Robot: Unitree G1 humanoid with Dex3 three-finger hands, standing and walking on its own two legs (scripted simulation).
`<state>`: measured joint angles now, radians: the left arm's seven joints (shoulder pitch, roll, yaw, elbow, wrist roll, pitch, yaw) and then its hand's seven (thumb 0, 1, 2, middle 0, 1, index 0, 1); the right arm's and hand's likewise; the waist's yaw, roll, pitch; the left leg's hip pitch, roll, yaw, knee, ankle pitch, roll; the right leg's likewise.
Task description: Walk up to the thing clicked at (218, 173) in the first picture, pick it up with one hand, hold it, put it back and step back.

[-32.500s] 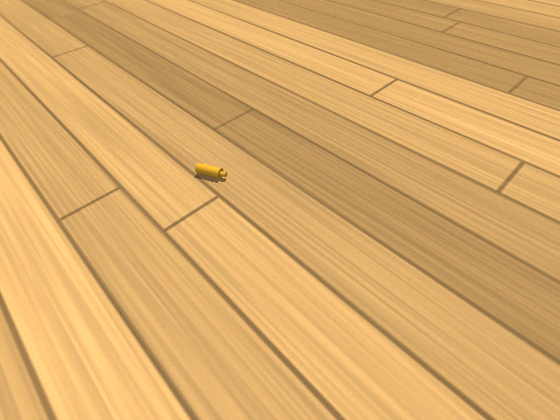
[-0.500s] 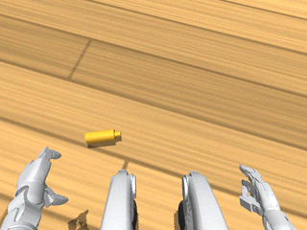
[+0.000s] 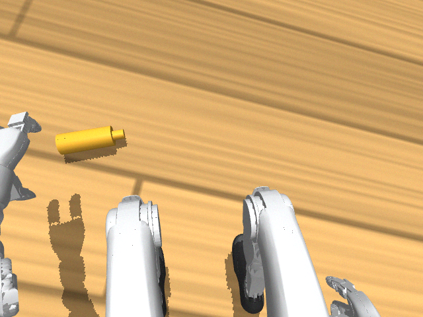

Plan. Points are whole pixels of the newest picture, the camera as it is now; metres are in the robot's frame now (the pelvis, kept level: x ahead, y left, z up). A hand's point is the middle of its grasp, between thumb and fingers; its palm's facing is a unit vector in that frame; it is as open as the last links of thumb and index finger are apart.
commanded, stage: rise first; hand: left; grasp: from above
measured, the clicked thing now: (92, 139) +0.52 +0.31 -0.35
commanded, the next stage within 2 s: none
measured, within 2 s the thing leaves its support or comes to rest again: neither
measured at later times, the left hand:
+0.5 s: hand (35, 151) +0.44 +0.38 -0.20, palm faces -0.45 -0.09 -0.89, open 14.0 cm
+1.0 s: hand (44, 146) +0.46 +0.37 -0.23, palm faces -0.45 -0.12 -0.88, open 14.1 cm
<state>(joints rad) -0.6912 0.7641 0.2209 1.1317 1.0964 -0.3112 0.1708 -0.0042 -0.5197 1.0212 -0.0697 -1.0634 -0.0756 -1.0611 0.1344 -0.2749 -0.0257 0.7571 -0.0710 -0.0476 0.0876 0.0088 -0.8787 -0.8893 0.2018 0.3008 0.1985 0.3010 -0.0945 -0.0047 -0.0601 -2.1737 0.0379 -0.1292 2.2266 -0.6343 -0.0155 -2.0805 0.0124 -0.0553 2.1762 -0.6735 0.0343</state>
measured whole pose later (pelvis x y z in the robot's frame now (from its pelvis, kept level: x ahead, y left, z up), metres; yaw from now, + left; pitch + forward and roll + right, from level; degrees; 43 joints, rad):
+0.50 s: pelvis +0.01 +0.01 -0.04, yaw -3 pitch +33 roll -9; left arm -0.89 0.88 0.21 1.37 1.28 -0.31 0.31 0.00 -0.51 0.98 -0.09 -1.02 -0.10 -1.01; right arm 0.09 -0.26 0.04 0.75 -0.15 -0.01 0.13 0.00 -0.90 -0.90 0.20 0.30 0.20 0.30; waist -0.16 -0.04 -0.03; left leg -2.31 0.03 -0.16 2.38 -0.67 -0.01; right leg -2.19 0.03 -0.07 2.31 -0.70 0.05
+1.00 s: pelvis +0.02 +0.01 -0.06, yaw -4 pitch +33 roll -11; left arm -0.91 0.94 0.24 1.40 1.27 -0.32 0.32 0.00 -0.53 0.99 -0.08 -1.04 -0.09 -1.03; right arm 0.09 -0.28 0.09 0.73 -0.17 0.02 0.15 0.00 -0.91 -0.90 0.20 0.30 0.20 0.30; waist -0.19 -0.05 0.02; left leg -2.35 0.03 -0.19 2.45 -0.69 -0.01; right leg -2.22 0.04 -0.09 2.35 -0.72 0.06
